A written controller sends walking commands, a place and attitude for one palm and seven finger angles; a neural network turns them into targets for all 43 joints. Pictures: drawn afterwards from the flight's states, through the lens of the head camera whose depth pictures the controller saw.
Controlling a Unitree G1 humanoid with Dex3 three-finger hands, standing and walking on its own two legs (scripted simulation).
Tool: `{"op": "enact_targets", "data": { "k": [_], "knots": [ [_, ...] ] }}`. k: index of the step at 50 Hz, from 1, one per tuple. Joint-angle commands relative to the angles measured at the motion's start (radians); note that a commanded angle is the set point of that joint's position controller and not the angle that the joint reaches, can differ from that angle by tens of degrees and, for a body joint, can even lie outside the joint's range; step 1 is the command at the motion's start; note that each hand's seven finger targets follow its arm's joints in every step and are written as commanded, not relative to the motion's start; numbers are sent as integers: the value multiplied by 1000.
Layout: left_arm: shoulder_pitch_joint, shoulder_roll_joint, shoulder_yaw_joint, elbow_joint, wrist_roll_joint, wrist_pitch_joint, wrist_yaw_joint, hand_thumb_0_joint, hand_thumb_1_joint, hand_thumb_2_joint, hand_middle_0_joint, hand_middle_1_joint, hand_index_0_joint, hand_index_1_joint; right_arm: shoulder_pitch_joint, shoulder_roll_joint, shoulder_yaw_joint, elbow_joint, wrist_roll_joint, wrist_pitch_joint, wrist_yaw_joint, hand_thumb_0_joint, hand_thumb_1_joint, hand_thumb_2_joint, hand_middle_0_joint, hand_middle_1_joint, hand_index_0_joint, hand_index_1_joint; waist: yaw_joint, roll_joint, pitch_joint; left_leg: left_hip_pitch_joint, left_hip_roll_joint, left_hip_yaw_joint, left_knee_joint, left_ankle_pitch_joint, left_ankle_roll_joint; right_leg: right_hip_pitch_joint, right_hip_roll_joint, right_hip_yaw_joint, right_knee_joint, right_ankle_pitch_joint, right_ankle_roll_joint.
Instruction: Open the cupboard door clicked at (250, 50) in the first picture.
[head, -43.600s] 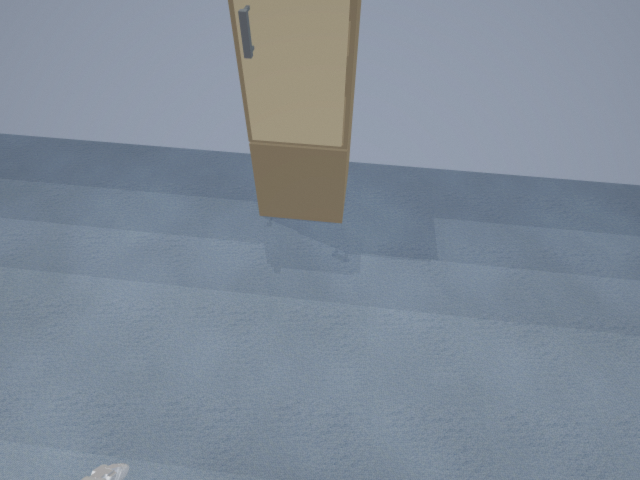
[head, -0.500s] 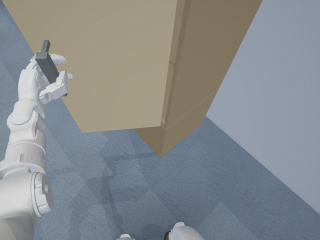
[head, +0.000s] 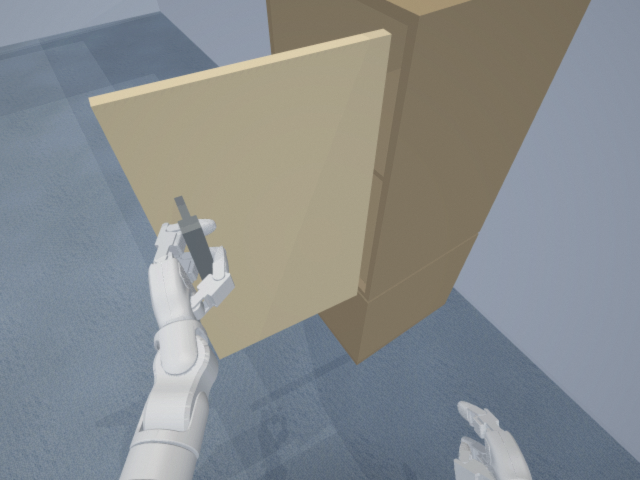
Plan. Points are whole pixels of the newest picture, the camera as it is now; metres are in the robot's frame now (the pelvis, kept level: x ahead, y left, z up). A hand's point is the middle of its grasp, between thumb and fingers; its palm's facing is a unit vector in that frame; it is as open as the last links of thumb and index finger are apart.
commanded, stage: pull the door open along its arc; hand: left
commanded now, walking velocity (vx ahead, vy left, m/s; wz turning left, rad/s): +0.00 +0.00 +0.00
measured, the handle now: (197, 246) +0.39 +0.18 +0.08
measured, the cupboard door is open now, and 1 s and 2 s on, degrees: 84 100 100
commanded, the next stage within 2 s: open thumb and fingers to let go in 0.34 s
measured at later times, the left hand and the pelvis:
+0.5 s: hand (274, 318) +0.29 +0.07 +0.08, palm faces +0.43 -0.90 -0.02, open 6.4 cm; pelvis +0.00 -0.04 +0.00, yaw +3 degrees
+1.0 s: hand (272, 319) +0.29 +0.07 +0.08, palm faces +0.38 -0.92 +0.00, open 13.2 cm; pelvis -0.03 -0.03 +0.00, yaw +3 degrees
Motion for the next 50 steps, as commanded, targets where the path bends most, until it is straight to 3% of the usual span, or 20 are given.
{"op": "enact_targets", "data": {
  "k": [1, 3, 5, 7, 11, 13, 16, 18, 20, 22, 25, 28, 31, 35, 36, 42, 44, 46, 50],
  "knots": [
    [-79, 90, 4, -315, 85, -44, 118, 0, 900, 900, -400, -1350, -400, -1350, -17, -107, -50, -126, -12, -12, -18, 0, -900, -900, 200, 300, 200, 300, 33, -63, -240, 30, 10, -41, -103, 387, -28, 331, -41, 26, -72, 405, 6],
    [-36, 44, -52, -371, 91, -37, 121, 0, 900, 900, -400, -1350, -400, -1350, -31, -99, -49, -134, -16, -11, -23, 0, -900, -900, 200, 300, 200, 300, 32, -39, -235, 49, 8, -37, -105, 385, -28, 344, -45, 25, -80, 418, 6],
    [19, 0, -99, -395, 88, -27, 122, 0, 900, 900, -400, -1350, -400, -1350, -44, -97, -46, -142, -18, -10, -27, 0, -900, -900, 200, 300, 200, 300, 25, -89, -218, 50, 10, -43, -106, 369, -24, 353, -44, 25, -93, 414, 7],
    [21, -8, -117, -428, 88, -22, 129, 0, 900, 900, -400, -1350, -400, -1350, -61, -90, -41, -142, -20, -12, -32, 0, -900, -900, 200, 300, 200, 300, 26, -63, -194, 50, 5, -44, -113, 334, -25, 348, -51, 32, -103, 386, 8],
    [131, -80, -208, -480, 109, -12, 159, 0, 900, 900, -400, -1350, -400, -1350, -81, -80, -39, -158, -25, -25, -28, 0, -900, -900, 200, 300, 200, 300, 30, -71, -175, 53, 2, -49, -107, 319, -22, 345, -55, 33, -106, 377, 9],
    [156, -101, -246, -497, 131, -4, 178, 0, 900, 900, -400, -1350, -400, -1350, -83, -78, -39, -158, -27, -27, -24, 0, -900, -900, 200, 300, 200, 300, 28, -66, -168, 48, 1, -52, -101, 313, -23, 338, -58, 34, -101, 373, 8],
    [163, -141, -305, -504, 159, 6, 207, 0, 900, 900, -400, -1350, -400, -1350, -91, -74, -42, -159, -29, -36, -19, 0, -900, -900, 200, 300, 200, 300, 14, -113, -161, 36, -2, -57, -85, 277, -20, 327, -68, 50, -115, 356, 20],
    [216, -195, -360, -506, 184, 9, 209, 0, 900, 900, -400, -1350, -400, -1350, -86, -69, -47, -157, -31, -45, -11, 0, -900, -900, 200, 300, 200, 300, 17, -97, -174, 42, -2, -56, -76, 293, -20, 329, -72, 50, -104, 387, 19],
    [167, -169, -353, -480, 197, 11, 206, 0, 900, 900, -400, -1350, -400, -1350, -75, -75, -47, -143, -28, -49, -11, 0, -900, -900, 200, 300, 200, 300, 0, -130, -160, 28, -3, -62, -66, 283, -19, 314, -78, 58, -108, 398, 27],
    [-17, -90, -287, -477, 193, 1, 211, 0, 900, 900, -400, -1350, -400, -1350, -81, -80, -44, -120, -32, -48, -26, 0, -900, -900, 200, 300, 200, 300, -15, -96, -159, 13, -10, -60, -53, 252, -16, 296, -88, 82, -113, 364, 32],
    [-4, -99, -278, -434, 173, -6, 192, 0, 690, 810, -385, -1327, -385, -1327, -82, -76, -43, -113, -30, -51, -39, 0, -900, -900, 200, 300, 200, 300, -6, -121, -173, 4, -12, -60, -52, 236, -17, 315, -96, 100, -131, 346, 39],
    [-28, -127, -289, -408, 147, -8, 171, 0, 480, 720, -370, -1305, -370, -1305, -86, -75, -40, -112, -26, -56, -44, 0, -900, -900, 200, 300, 200, 300, -3, -89, -178, 15, -16, -59, -58, 230, -17, 307, -93, 85, -129, 316, 36],
    [-64, -134, -292, -389, 135, -11, 166, 0, 270, 630, -355, -1283, -355, -1283, -89, -76, -39, -106, -24, -63, -45, 0, -900, -900, 200, 300, 200, 300, -8, -107, -183, 19, -16, -62, -58, 224, -16, 298, -92, 80, -131, 297, 38],
    [-62, -99, -253, -351, 129, -15, 161, 0, -10, 510, -335, -1253, -335, -1253, -95, -78, -39, -101, -22, -64, -49, 0, -900, -900, 200, 300, 200, 300, 3, -150, -184, 2, -16, -65, -63, 213, -17, 315, -96, 92, -143, 281, 41],
    [-90, -115, -265, -366, 126, -19, 161, 0, -80, 480, -330, -1245, -330, -1245, -99, -77, -37, -103, -22, -66, -48, 0, -900, -900, 200, 300, 200, 300, 1, -120, -185, 8, -17, -62, -66, 210, -17, 309, -97, 91, -142, 265, 39],
    [-147, -103, -241, -326, 117, -26, 169, 0, -500, 300, -300, -1200, -300, -1200, -113, -75, -34, -99, -21, -69, -47, 0, -900, -900, 200, 300, 200, 300, 3, -126, -162, 6, -17, -62, -74, 174, -17, 277, -88, 83, -156, 160, 31],
    [-143, -99, -232, -303, 118, -26, 178, 0, -500, 300, -300, -1200, -300, -1200, -119, -74, -34, -100, -20, -68, -46, 0, -900, -900, 200, 300, 200, 300, 10, -109, -149, 3, -18, -59, -76, 166, -17, 265, -84, 80, -158, 131, 25],
    [-172, -115, -248, -306, 129, -28, 189, 0, -500, 300, -283, -1100, -283, -1100, -117, -75, -34, -101, -22, -68, -43, 0, -900, -900, 200, 300, 200, 300, 10, -86, -159, 11, -16, -62, -82, 167, -18, 250, -77, 61, -143, 113, 17],
    [-184, -114, -246, -271, 138, -21, 204, 0, -500, 300, -250, -900, -250, -900, -121, -78, -35, -97, -20, -65, -41, 0, -900, -900, 200, 300, 200, 300, 12, -97, -151, 4, -14, -64, -86, 159, -18, 236, -69, 50, -139, 91, 13]
  ]
}}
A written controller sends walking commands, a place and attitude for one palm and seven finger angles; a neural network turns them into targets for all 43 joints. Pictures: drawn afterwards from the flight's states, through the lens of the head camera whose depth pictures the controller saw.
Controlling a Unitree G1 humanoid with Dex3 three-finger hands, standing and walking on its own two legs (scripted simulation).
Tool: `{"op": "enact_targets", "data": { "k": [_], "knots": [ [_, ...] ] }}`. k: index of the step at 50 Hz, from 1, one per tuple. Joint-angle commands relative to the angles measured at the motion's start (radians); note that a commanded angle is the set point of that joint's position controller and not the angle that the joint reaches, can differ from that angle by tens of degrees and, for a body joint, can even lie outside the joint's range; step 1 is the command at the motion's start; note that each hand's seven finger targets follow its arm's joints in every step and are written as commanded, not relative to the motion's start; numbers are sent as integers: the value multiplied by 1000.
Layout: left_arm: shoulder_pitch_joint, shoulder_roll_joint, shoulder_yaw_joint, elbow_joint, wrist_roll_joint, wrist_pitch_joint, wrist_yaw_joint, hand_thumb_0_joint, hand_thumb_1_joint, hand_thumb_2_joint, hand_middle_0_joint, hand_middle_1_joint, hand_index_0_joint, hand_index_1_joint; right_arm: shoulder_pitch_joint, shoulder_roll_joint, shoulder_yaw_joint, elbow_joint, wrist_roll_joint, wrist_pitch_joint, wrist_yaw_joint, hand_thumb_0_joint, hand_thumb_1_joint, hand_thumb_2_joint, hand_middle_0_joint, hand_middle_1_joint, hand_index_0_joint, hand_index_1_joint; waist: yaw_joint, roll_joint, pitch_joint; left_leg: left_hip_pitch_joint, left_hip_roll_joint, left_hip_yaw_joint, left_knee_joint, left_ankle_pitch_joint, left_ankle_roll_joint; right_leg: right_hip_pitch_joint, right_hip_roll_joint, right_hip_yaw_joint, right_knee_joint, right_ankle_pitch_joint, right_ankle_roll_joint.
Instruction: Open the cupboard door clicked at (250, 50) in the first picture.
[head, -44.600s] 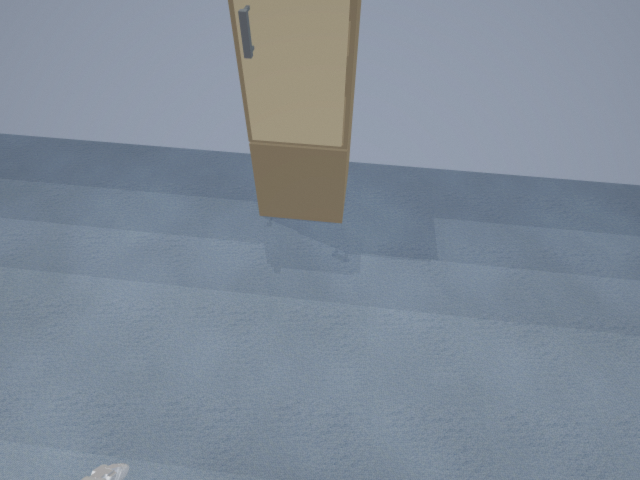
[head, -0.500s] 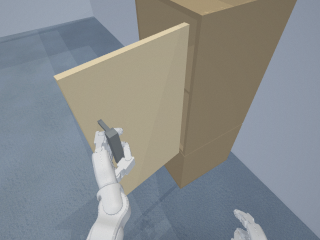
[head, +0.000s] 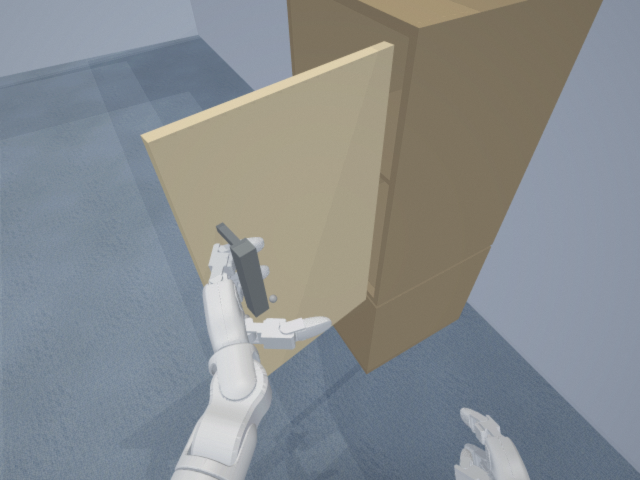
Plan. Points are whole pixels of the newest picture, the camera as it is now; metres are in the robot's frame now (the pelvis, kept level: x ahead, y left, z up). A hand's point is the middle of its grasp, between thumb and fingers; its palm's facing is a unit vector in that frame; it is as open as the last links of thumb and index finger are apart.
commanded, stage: open thumb and fingers to let go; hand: left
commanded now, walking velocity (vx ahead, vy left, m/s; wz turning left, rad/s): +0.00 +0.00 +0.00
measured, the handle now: (242, 270) +0.36 +0.13 +0.08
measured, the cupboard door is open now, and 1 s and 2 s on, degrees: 100 100 100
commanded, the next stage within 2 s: slide the hand sideways off the handle in 0.26 s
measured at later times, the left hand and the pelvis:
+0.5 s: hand (263, 312) +0.30 +0.09 +0.08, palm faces +0.03 -1.00 -0.09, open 16.1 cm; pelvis -0.01 +0.02 +0.00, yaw +0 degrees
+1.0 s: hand (236, 355) +0.24 +0.11 +0.08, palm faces -0.10 -0.99 -0.01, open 16.4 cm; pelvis +0.01 +0.03 -0.01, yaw -1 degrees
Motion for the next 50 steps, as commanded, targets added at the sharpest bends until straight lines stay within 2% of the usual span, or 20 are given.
{"op": "enact_targets", "data": {
  "k": [1, 4, 10, 12, 18, 19, 20, 21, 22, 24, 26, 28, 30, 32, 37, 40, 42, 44, 47, 50],
  "knots": [
    [-285, -28, -14, -213, 35, -62, 18, 0, -500, 300, -242, -850, -242, -850, -115, -85, -33, -156, 2, -44, -5, 0, -900, -900, 200, 300, 200, 300, -4, -94, -183, -34, -5, -5, -102, 117, 13, 179, -54, 109, -159, 68, 47],
    [-314, -42, -21, -195, 37, -60, 29, 0, -500, 300, -217, -700, -217, -700, -115, -86, -34, -152, 2, -46, -5, 0, -900, -900, 200, 300, 200, 300, -9, -107, -178, -31, -4, -6, -104, 108, 14, 164, -48, 100, -159, 47, 45],
    [-290, -53, -27, -190, 52, -60, 47, 0, -500, 300, -167, -400, -167, -400, -106, -88, -40, -151, 1, -47, 4, 0, -900, -900, 200, 300, 200, 300, 8, -102, -214, -26, 1, -11, -106, 154, 7, 174, -37, 78, -124, 98, 34],
    [-310, -78, -53, -188, 58, -55, 52, 0, -500, 300, -150, -300, -150, -300, -107, -87, -39, -151, 1, -47, 9, 0, -900, -900, 200, 300, 200, 300, -5, -81, -191, -23, 4, -11, -105, 146, 6, 147, -35, 72, -120, 86, 33],
    [-296, -102, -67, -209, 54, -46, 61, 0, -500, 300, -150, -300, -150, -300, -110, -85, -42, -157, 3, -52, 15, 0, -900, -900, 200, 300, 200, 300, 1, -96, -201, -23, 6, -11, -101, 149, 4, 145, -30, 67, -114, 80, 32],
    [-292, -11, -238, -197, 139, -82, -139, 0, -500, 300, -150, -300, -150, -300, -43, -116, -36, -120, 6, -51, 17, 0, -900, -900, 200, 300, 200, 300, -74, -141, -144, -7, 7, -12, -92, 154, 21, 106, -37, 93, -106, 156, 36],
    [-349, 68, -155, -248, 102, -119, -248, 0, -500, 300, -150, -300, -150, -300, -29, -120, -46, -148, 19, -51, 8, 0, -900, -900, 200, 300, 200, 300, -56, -114, -207, -8, 4, -11, -88, 166, 24, 140, -42, 95, -95, 187, 30],
    [-343, 87, -154, -269, 84, -146, -330, 0, -500, 300, -150, -300, -150, -300, -34, -115, -44, -160, 21, -61, 0, 0, -900, -900, 200, 300, 200, 300, -43, -82, -231, 7, 0, -6, -84, 176, 27, 163, -43, 103, -88, 213, 32],
    [-328, 83, -165, -287, 53, -163, -405, 0, -500, 300, -150, -300, -150, -300, -28, -113, -41, -172, 32, -74, -3, 0, -900, -900, 200, 300, 200, 300, -41, -46, -244, 23, 0, -10, -89, 180, 24, 167, -42, 102, -85, 217, 30],
    [-273, 85, -162, -266, -41, -166, -548, 0, -500, 300, -150, -300, -150, -300, -31, -119, -29, -197, 54, -101, -10, 0, -900, -900, 200, 300, 200, 300, -44, -42, -208, 26, -2, -18, -98, 157, 26, 157, -32, 92, -93, 190, 31],
    [-261, 39, -145, -259, -144, -142, -598, 0, -500, 300, -150, -300, -150, -300, -44, -116, -20, -215, 72, -127, -14, 0, -900, -900, 200, 300, 200, 300, -43, -58, -162, 17, 4, -36, -118, 109, 18, 130, -23, 68, -104, 113, 34],
    [-165, 77, -65, -276, -183, -125, -582, 0, -500, 300, -150, -300, -150, -300, -41, -124, -23, -227, 76, -150, -13, 0, -900, -900, 200, 300, 200, 300, -11, -103, -161, 4, 5, -43, -129, 104, 13, 142, -19, 58, -107, 91, 36],
    [-66, 91, -41, -318, -178, -115, -557, 0, -500, 300, -150, -300, -150, -300, -39, -124, -24, -242, 74, -164, 0, 0, -900, -900, 200, 300, 200, 300, 15, -87, -168, 0, 5, -38, -135, 140, 9, 162, -21, 53, -96, 119, 34],
    [-15, 118, -24, -363, -150, -111, -530, 0, -500, 300, -150, -300, -150, -300, -26, -127, -27, -248, 71, -166, 9, 0, -900, -900, 200, 300, 200, 300, 12, -97, -156, -5, 9, -35, -129, 164, 6, 150, -23, 52, -84, 145, 37],
    [51, 158, -21, -459, -83, -105, -485, 0, -500, 300, -150, -300, -150, -300, -8, -126, -31, -264, 63, -166, 18, 0, -900, -900, 200, 300, 200, 300, 3, -48, -150, -4, 12, -31, -108, 178, 3, 117, -23, 58, -60, 143, 33],
    [152, 184, -2, -499, -81, -101, -495, 0, -500, 300, -150, -300, -150, -300, -2, -130, -32, -276, 62, -164, 18, 0, -900, -900, 200, 300, 200, 300, 9, -74, -160, -15, 15, -27, -96, 209, 3, 132, -20, 58, -50, 177, 33],
    [178, 162, -20, -547, -91, -99, -504, 0, -500, 300, -150, -300, -150, -300, -6, -123, -29, -286, 65, -165, 18, 0, -900, -900, 200, 300, 200, 300, 5, -39, -151, -10, 15, -25, -92, 220, -1, 121, -21, 55, -43, 189, 34],
    [224, 183, 7, -564, -99, -97, -507, 0, -500, 300, -150, -300, -150, -300, 2, -125, -29, -292, 65, -165, 14, 0, -900, -900, 200, 300, 200, 300, 7, -68, -153, -18, 16, -27, -86, 224, 0, 125, -18, 52, -38, 194, 36],
    [227, 191, 8, -603, -107, -100, -514, 0, -500, 300, -150, -300, -150, -300, -5, -126, -26, -295, 65, -171, 7, 0, -900, -900, 200, 300, 200, 300, -7, -51, -137, -27, 13, -29, -75, 196, 3, 101, -17, 56, -38, 174, 40],
    [275, 205, 24, -631, -112, -109, -517, 0, -500, 300, -150, -300, -150, -300, 1, -127, -25, -297, 65, -179, 2, 0, -900, -900, 200, 300, 200, 300, -2, -31, -140, -30, 12, -33, -66, 206, 1, 93, -14, 53, -26, 171, 38]
  ]
}}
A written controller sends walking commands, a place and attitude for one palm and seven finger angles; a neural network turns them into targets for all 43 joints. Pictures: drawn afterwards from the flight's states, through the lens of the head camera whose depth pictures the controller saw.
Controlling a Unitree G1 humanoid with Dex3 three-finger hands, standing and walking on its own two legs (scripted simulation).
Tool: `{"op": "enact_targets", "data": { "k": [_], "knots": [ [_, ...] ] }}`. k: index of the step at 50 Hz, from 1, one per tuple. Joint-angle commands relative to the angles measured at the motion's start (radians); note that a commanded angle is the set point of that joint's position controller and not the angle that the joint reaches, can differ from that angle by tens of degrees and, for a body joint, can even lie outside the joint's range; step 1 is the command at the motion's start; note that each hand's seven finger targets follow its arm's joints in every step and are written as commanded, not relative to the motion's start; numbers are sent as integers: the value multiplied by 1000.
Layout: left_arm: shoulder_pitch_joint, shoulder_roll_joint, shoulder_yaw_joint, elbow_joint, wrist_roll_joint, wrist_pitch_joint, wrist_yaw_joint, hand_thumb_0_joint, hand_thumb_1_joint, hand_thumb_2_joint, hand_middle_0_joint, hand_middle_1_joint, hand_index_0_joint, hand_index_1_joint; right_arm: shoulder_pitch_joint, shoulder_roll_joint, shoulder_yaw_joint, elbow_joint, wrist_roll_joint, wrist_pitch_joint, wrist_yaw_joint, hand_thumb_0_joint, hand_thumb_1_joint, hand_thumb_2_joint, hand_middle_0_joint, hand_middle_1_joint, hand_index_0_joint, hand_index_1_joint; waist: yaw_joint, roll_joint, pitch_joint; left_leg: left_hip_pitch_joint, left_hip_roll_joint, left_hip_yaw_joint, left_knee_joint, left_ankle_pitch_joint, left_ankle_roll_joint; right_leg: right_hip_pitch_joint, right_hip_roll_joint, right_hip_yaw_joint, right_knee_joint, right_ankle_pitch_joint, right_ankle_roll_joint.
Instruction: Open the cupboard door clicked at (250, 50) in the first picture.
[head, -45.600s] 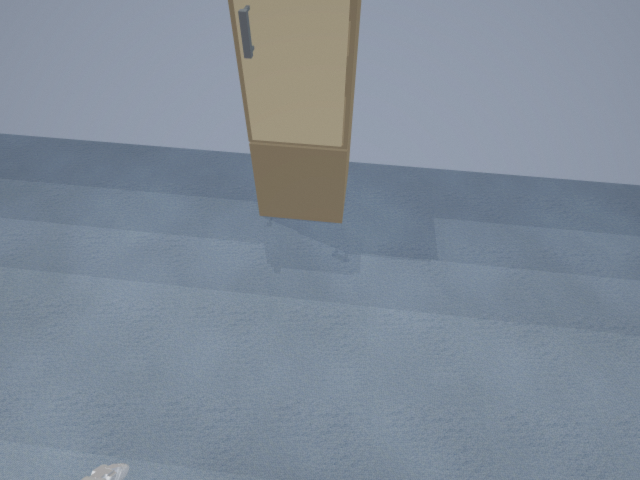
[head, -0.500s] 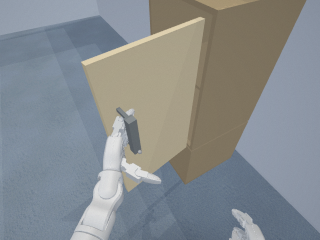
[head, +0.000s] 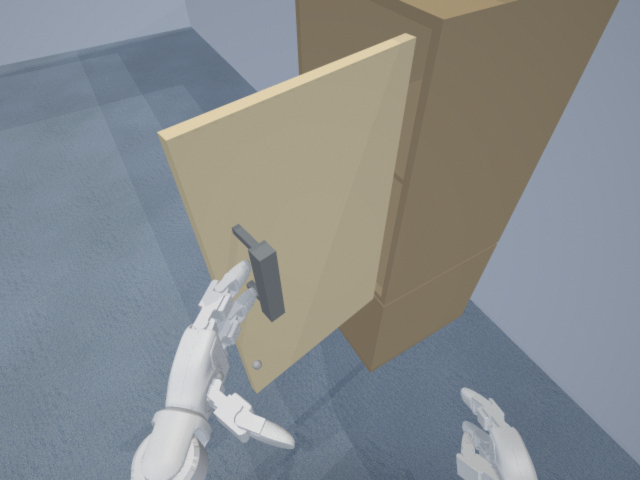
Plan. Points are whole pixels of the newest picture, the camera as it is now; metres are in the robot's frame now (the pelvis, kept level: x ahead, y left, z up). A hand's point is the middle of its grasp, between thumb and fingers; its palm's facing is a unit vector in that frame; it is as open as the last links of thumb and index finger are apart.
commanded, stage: slide the hand sideways off the handle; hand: left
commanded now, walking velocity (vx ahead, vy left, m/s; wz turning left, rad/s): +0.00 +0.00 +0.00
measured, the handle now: (258, 273) +0.35 +0.10 +0.09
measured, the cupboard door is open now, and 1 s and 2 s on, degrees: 100 100 100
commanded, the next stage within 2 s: draw the hand back to the body in 0.56 s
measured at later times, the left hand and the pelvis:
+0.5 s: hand (212, 400) +0.19 +0.13 +0.08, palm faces -0.02 -1.00 -0.05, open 16.3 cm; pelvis +0.00 -0.01 -0.01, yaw +1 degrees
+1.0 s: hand (165, 395) +0.18 +0.16 +0.11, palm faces -0.01 -1.00 -0.08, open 16.3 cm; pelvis +0.00 -0.01 +0.00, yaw +1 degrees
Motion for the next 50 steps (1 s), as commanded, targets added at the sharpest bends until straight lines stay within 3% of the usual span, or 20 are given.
{"op": "enact_targets", "data": {
  "k": [1, 5, 8, 11, 17, 19, 20, 23, 26, 33, 35, 37, 42, 45, 50],
  "knots": [
    [-95, 24, 34, -287, -11, -81, -10, 0, -500, 300, -150, -300, -150, -300, -72, -103, -47, -167, 6, -66, -13, 0, -900, -900, 200, 300, 200, 300, -12, -45, -146, 2, 23, -66, -136, 268, -40, 134, -5, 22, -90, 221, -2],
    [-16, 42, 54, -305, -18, -95, -27, 0, -500, 300, -150, -300, -150, -300, -58, -107, -52, -169, 8, -79, -16, 0, -900, -900, 200, 300, 200, 300, -8, -50, -160, 0, 25, -66, -119, 307, -40, 135, -2, 20, -76, 255, -1],
    [6, 55, 65, -303, -26, -93, -47, 0, -500, 300, -150, -300, -150, -300, -53, -110, -51, -171, 11, -82, -19, 0, -900, -900, 200, 300, 200, 300, -14, -57, -140, -23, 22, -65, -113, 275, -40, 120, -3, 20, -77, 235, 3],
    [48, 72, 87, -318, -35, -91, -59, 0, -500, 300, -150, -300, -150, -300, -59, -112, -52, -181, 12, -88, -21, 0, -900, -900, 200, 300, 200, 300, -4, -48, -143, -37, 19, -62, -110, 263, -37, 131, -6, 27, -77, 226, 2],
    [131, 138, 191, -328, -77, -103, -84, 0, -500, 300, -150, -300, -150, -300, -56, -113, -53, -179, 16, -99, -33, 0, -900, -900, 200, 300, 200, 300, 4, -79, -127, -90, 13, -49, -95, 219, -28, 155, -10, 49, -99, 202, 9],
    [155, 121, 182, -349, -93, -119, -103, 0, -500, 300, -150, -300, -150, -300, -58, -113, -55, -182, 20, -110, -34, 0, -900, -900, 200, 300, 200, 300, 0, -63, -123, -93, 12, -45, -88, 214, -27, 146, -11, 50, -101, 197, 12],
    [145, 138, 197, -340, -101, -123, -113, 0, -500, 300, -150, -300, -150, -300, -58, -117, -56, -175, 21, -113, -36, 0, -900, -900, 200, 300, 200, 300, -8, -74, -119, -103, 12, -48, -81, 203, -26, 144, -9, 58, -108, 180, 13],
    [154, 154, 220, -345, -119, -144, -139, 0, -500, 300, -150, -300, -150, -300, -55, -122, -60, -164, 24, -129, -40, 0, -900, -900, 200, 300, 200, 300, -12, -35, -122, -109, 10, -49, -72, 177, -28, 128, -14, 67, -114, 135, 14],
    [161, 181, 251, -325, -137, -146, -163, 0, -500, 300, -150, -300, -150, -300, -59, -128, -62, -158, 28, -137, -46, 0, -900, -900, 200, 300, 200, 300, -15, -51, -105, -134, 9, -48, -59, 154, -25, 123, -18, 83, -131, 86, 17],
    [101, 173, 237, -317, -154, -156, -180, 0, -500, 300, -150, -300, -150, -300, -61, -132, -59, -147, 32, -166, -54, 0, -900, -900, 200, 300, 200, 300, -21, -20, -101, -115, 11, -60, -65, 132, -24, 96, -18, 74, -139, 29, 15],
    [125, 231, 305, -320, -157, -145, -171, 0, -500, 300, -150, -300, -150, -300, -63, -130, -61, -143, 32, -165, -56, 0, -900, -900, 200, 300, 200, 300, 2, -31, -131, -111, 13, -59, -72, 156, -23, 142, -19, 82, -143, 52, 13],
    [142, 222, 310, -342, -160, -133, -171, 0, -500, 300, -150, -300, -150, -300, -69, -120, -58, -147, 36, -167, -55, 0, -900, -900, 200, 300, 200, 300, 10, -3, -136, -94, 12, -54, -89, 177, -24, 164, -22, 74, -146, 90, 13],
    [179, 209, 323, -331, -186, -89, -189, 0, -500, 300, -150, -300, -150, -300, -83, -118, -53, -137, 45, -170, -57, 0, -900, -900, 200, 300, 200, 300, 10, -29, -89, -64, 18, -58, -127, 192, -26, 167, -12, 41, -162, 128, 17],
    [161, 231, 343, -342, -195, -68, -205, 0, -500, 300, -150, -300, -150, -300, -93, -126, -50, -130, 44, -178, -62, 0, -900, -900, 200, 300, 200, 300, 9, -38, -71, -46, 21, -65, -142, 196, -23, 178, -10, 41, -180, 125, 17],
    [133, 259, 381, -371, -208, -45, -220, 0, -500, 300, -150, -300, -150, -300, -97, -130, -46, -112, 46, -198, -67, 0, -900, -900, 200, 300, 200, 300, 13, -9, -65, -1, 23, -71, -169, 197, -23, 191, -8, 33, -203, 120, 16]
  ]
}}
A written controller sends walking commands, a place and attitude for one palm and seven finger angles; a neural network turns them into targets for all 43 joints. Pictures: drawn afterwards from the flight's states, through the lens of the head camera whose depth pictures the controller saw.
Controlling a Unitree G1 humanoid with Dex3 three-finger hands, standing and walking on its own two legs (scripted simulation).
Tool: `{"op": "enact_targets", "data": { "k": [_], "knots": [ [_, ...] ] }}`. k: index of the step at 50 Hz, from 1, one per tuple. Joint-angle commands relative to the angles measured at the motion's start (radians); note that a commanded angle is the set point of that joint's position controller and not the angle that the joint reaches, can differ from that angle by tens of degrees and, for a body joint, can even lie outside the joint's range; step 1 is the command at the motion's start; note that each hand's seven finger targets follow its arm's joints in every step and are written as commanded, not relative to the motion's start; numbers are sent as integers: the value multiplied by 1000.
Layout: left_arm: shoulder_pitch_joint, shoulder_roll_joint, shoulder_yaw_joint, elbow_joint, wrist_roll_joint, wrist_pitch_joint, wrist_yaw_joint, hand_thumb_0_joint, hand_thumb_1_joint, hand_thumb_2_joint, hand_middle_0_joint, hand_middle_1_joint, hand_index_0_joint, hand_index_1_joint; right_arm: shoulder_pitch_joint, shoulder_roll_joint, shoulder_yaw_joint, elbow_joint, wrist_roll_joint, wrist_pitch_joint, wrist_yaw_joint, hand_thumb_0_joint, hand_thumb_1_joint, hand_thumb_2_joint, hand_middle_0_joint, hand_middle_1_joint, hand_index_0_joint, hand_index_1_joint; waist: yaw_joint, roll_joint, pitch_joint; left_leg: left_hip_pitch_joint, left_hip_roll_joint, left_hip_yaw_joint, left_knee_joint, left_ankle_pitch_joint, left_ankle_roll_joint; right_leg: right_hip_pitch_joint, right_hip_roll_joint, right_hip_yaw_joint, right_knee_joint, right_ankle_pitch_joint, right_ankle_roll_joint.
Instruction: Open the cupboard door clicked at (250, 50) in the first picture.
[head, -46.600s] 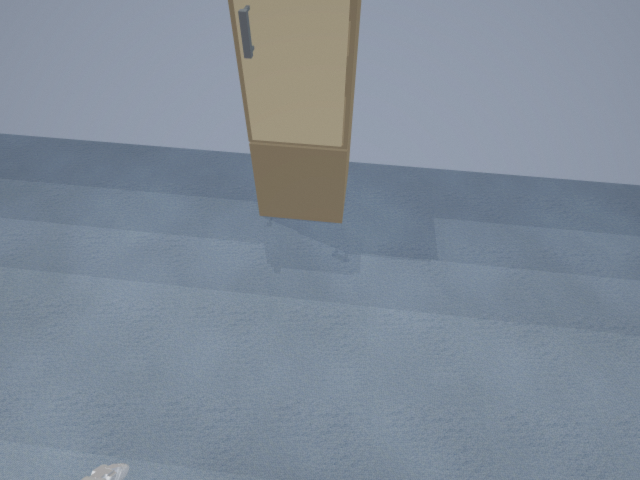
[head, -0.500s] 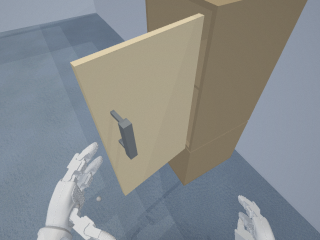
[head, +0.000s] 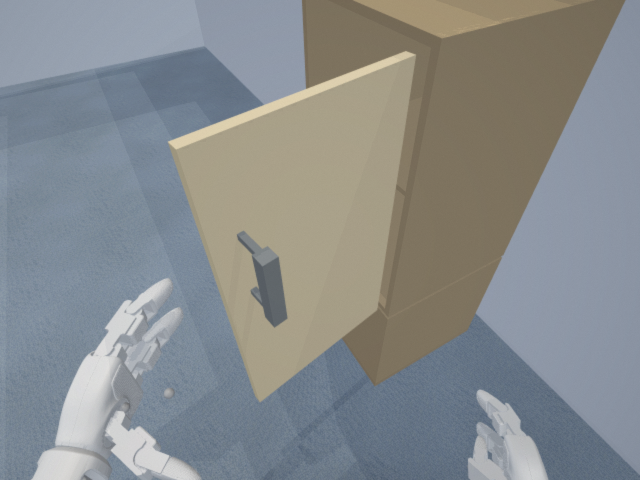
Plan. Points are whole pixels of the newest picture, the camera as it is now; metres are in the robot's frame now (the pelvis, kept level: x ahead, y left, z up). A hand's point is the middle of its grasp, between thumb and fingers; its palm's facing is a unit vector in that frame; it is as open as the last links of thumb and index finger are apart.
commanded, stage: draw the hand back to the body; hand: left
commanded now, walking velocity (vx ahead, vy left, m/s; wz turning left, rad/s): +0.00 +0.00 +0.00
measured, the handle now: (261, 279) +0.35 +0.10 +0.08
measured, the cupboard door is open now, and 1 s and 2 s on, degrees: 100 100 100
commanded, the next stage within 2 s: step back with the hand held close in 1.24 s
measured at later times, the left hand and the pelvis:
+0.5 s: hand (94, 354) +0.20 +0.23 +0.15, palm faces +0.29 -0.89 -0.35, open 13.5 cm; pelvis +0.01 +0.02 +0.03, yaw -1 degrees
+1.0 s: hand (29, 312) +0.21 +0.27 +0.20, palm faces +0.45 -0.81 -0.39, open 7.9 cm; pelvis +0.02 +0.01 +0.04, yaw -1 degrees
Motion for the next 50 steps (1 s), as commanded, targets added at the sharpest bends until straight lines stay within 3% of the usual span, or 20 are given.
{"op": "enact_targets", "data": {
  "k": [1, 3, 8, 9, 10, 11, 14, 15, 17, 20, 21, 26, 32, 43, 45, 47, 50],
  "knots": [
    [-79, 128, 111, -241, -22, -45, -13, 0, -500, 300, -150, -300, -150, -300, -117, -109, -44, -164, 7, -78, -11, 0, -900, -900, 200, 300, 200, 300, 6, -33, -44, -10, 8, -39, -175, 201, -13, 148, -26, 60, -168, 116, 26],
    [-90, 124, 111, -241, -27, -38, -20, 0, -500, 300, -150, -300, -150, -300, -120, -108, -41, -156, 9, -87, -13, 0, -900, -900, 200, 300, 200, 300, 6, -13, -29, 8, 10, -44, -190, 197, -16, 142, -23, 53, -177, 111, 25],
    [-83, 142, 146, -256, -40, -13, -41, 0, -325, 375, -156, -300, -156, -300, -132, -108, -39, -138, 13, -111, -12, 0, -900, -900, 200, 300, 200, 300, 18, -11, -44, 62, 12, -51, -223, 263, -23, 188, -21, 34, -187, 188, 23],
    [-108, 285, 186, -348, 123, -7, 124, 0, -290, 390, -158, -300, -158, -300, -117, -99, -53, -150, -18, -89, -29, 0, -900, -900, 200, 300, 200, 300, 61, -12, -16, 31, 29, -43, -274, 248, -17, 248, -34, 96, -221, 175, 8],
    [-56, 222, 165, -315, 146, 15, 199, 0, -255, 405, -159, -300, -159, -300, -111, -82, -46, -141, -25, -82, -32, 0, -900, -900, 200, 300, 200, 300, 44, -15, 42, 22, 26, -42, -297, 207, -23, 235, -37, 91, -248, 127, 7],
    [-41, 146, 96, -304, 163, 27, 233, 0, -220, 420, -160, -300, -160, -300, -117, -83, -39, -136, -29, -70, -27, 0, -900, -900, 200, 300, 200, 300, 32, 4, 74, 38, 29, -43, -314, 201, -24, 240, -40, 82, -253, 120, 8],
    [-40, 153, 93, -315, 195, 28, 291, 0, -115, 465, -164, -300, -164, -300, -125, -90, -41, -126, -32, -45, -21, 0, -900, -900, 200, 300, 200, 300, 30, 1, 52, 104, 35, -47, -348, 248, -23, 284, -42, 72, -272, 154, 10],
    [-41, 173, 111, -308, 204, 28, 303, 0, -80, 480, -165, -300, -165, -300, -131, -94, -44, -120, -34, -41, -23, 0, -900, -900, 200, 300, 200, 300, 34, -30, 46, 120, 38, -44, -355, 265, -20, 298, -39, 72, -285, 166, 11],
    [-50, 168, 109, -314, 214, 23, 316, 0, -10, 510, -168, -300, -168, -300, -137, -92, -45, -114, -37, -36, -24, 0, -900, -900, 200, 300, 200, 300, 32, -19, 43, 158, 38, -37, -377, 293, -21, 319, -42, 73, -297, 189, 12],
    [-83, 201, 148, -303, 224, 19, 333, 0, 95, 555, -171, -300, -171, -300, -149, -94, -44, -95, -40, -28, -25, 0, -900, -900, 200, 300, 200, 300, 39, -15, 58, 188, 40, -41, -411, 319, -27, 350, -40, 72, -322, 203, 9],
    [-96, 196, 145, -322, 225, 14, 334, 0, 130, 570, -173, -300, -173, -300, -153, -93, -44, -93, -41, -29, -24, 0, -900, -900, 200, 300, 200, 300, 37, 12, 50, 209, 41, -42, -422, 347, -32, 361, -42, 72, -323, 221, 8],
    [-78, 210, 194, -303, 222, 9, 338, 0, 305, 645, -179, -300, -179, -300, -168, -91, -48, -69, -46, -21, -15, 0, -900, -900, 200, 300, 200, 300, 48, -28, 45, 253, 48, -38, -453, 458, -45, 420, -39, 68, -349, 288, 10],
    [-98, 231, 249, -288, 216, 2, 336, 0, 515, 735, -186, -300, -186, -300, -179, -93, -57, -49, -45, -3, -5, 0, -900, -900, 200, 300, 200, 300, 52, -3, 49, 297, 49, -23, -475, 523, -48, 454, -37, 77, -381, 339, 10],
    [-184, 295, 358, -263, 201, -11, 339, 0, 900, 900, -200, -300, -200, -300, -200, -93, -64, -27, -44, 17, 1, 0, -900, -900, 200, 300, 200, 300, 62, 12, 65, 324, 47, -15, -509, 513, -44, 487, -34, 84, -421, 350, 10],
    [-178, 257, 321, -236, 204, -8, 334, 0, 900, 900, -200, -300, -200, -300, -204, -94, -64, -24, -43, 18, 3, 0, -900, -900, 200, 300, 200, 300, 57, 31, 91, 326, 47, -11, -512, 495, -40, 472, -35, 85, -432, 333, 11],
    [-166, 244, 307, -221, 200, -7, 331, 0, 900, 900, -200, -300, -200, -300, -201, -97, -66, -25, -44, 23, 6, 0, -900, -900, 200, 300, 200, 300, 55, -13, 93, 324, 49, -15, -520, 478, -36, 475, -33, 82, -434, 325, 14],
    [-178, 276, 328, -241, 204, -11, 334, 0, 900, 900, -200, -300, -200, -300, -209, -99, -68, -25, -45, 22, 5, 0, -900, -900, 200, 300, 200, 300, 62, -7, 71, 332, 45, -14, -521, 475, -32, 493, -33, 86, -437, 331, 12]
  ]
}}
